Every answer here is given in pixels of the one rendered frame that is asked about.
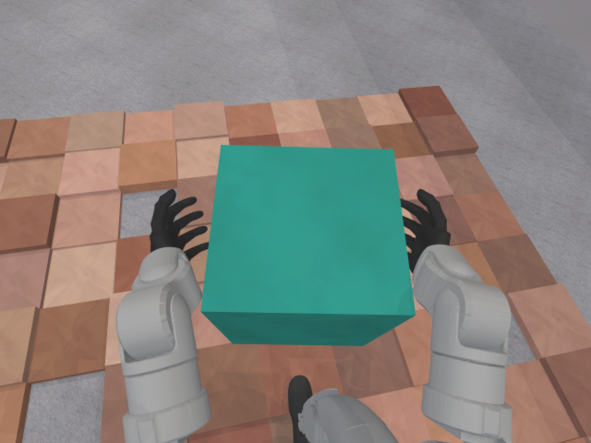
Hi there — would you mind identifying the carton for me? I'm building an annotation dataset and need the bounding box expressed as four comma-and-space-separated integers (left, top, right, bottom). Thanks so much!
200, 145, 416, 346

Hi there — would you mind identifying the robot left hand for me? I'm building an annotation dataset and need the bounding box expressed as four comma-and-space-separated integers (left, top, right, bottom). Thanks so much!
150, 189, 209, 261

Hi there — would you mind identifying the left robot forearm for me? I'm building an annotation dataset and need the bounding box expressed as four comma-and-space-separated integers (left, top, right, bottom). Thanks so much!
115, 247, 211, 443

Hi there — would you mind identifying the robot right shin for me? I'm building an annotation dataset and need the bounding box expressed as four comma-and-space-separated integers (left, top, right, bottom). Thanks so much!
298, 389, 340, 442

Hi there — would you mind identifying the robot right hand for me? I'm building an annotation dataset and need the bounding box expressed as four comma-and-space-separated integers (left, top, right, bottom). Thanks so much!
400, 189, 451, 273

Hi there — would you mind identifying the robot right thigh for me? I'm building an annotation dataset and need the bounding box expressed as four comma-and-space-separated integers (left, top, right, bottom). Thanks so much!
308, 394, 399, 443

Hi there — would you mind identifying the right robot forearm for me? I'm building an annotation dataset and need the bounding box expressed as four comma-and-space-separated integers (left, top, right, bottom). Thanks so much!
412, 245, 513, 443

